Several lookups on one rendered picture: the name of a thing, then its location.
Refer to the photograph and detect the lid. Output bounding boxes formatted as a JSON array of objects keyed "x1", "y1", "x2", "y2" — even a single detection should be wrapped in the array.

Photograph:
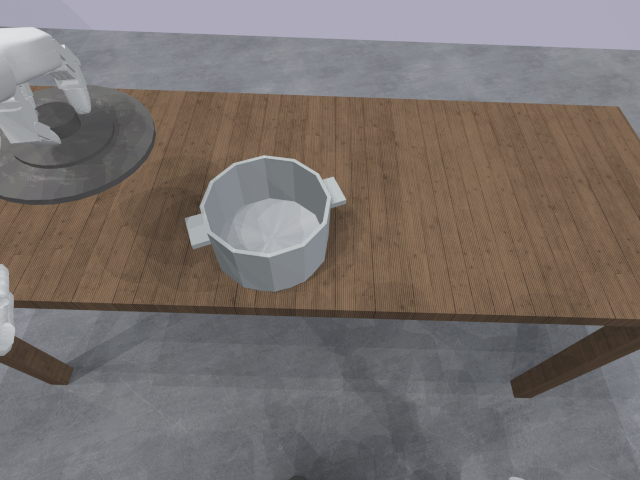
[{"x1": 0, "y1": 85, "x2": 156, "y2": 205}]

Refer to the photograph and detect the table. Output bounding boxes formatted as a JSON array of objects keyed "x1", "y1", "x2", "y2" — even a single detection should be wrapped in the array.
[{"x1": 0, "y1": 86, "x2": 640, "y2": 398}]

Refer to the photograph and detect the knob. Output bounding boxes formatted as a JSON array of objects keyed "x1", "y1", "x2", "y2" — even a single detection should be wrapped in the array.
[{"x1": 35, "y1": 102, "x2": 81, "y2": 139}]

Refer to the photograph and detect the left robot hand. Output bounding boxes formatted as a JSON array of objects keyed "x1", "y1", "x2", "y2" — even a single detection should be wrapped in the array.
[{"x1": 0, "y1": 27, "x2": 91, "y2": 145}]

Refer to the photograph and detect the pot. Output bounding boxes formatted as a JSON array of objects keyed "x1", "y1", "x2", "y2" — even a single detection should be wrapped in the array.
[{"x1": 185, "y1": 155, "x2": 346, "y2": 292}]

